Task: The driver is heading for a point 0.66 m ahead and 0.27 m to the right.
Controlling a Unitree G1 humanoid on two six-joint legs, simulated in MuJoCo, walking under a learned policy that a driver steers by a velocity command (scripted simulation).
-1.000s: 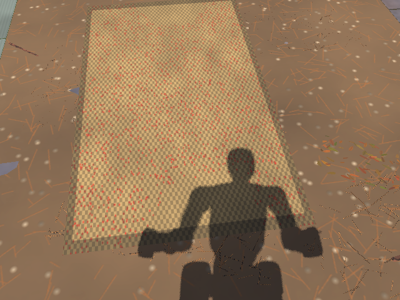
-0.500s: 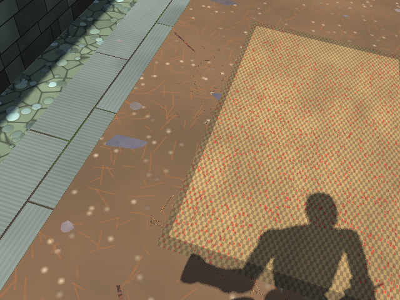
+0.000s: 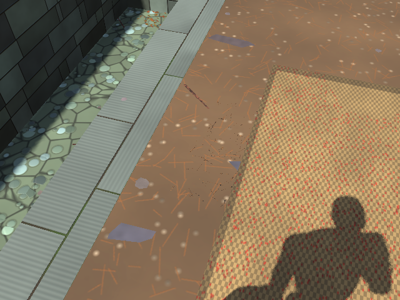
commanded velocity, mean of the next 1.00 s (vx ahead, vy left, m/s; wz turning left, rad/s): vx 0.81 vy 0.00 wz -0.74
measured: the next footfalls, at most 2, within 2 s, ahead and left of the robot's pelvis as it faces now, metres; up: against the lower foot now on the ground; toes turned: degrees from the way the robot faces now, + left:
left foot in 0.24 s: +0.44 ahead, +0.16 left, +0.00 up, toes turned -15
right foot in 0.68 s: +0.75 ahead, -0.18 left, +0.00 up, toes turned -41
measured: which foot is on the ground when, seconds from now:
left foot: up 0.00-0.22, down 0.24-0.68, up 0.70-1.00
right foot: down 0.00-0.22, up 0.24-0.66, down 0.68-1.00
